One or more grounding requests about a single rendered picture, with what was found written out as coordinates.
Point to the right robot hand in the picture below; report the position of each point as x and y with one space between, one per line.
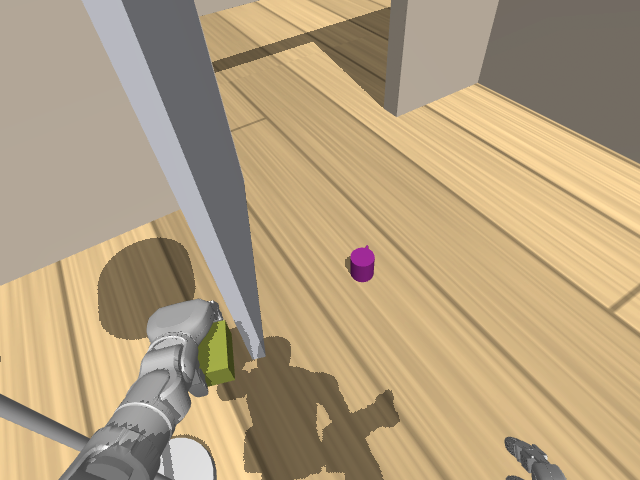
533 460

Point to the left robot arm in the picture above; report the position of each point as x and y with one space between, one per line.
130 445

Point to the left robot hand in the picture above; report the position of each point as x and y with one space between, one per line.
193 318

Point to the floor lamp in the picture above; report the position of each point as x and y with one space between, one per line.
182 458

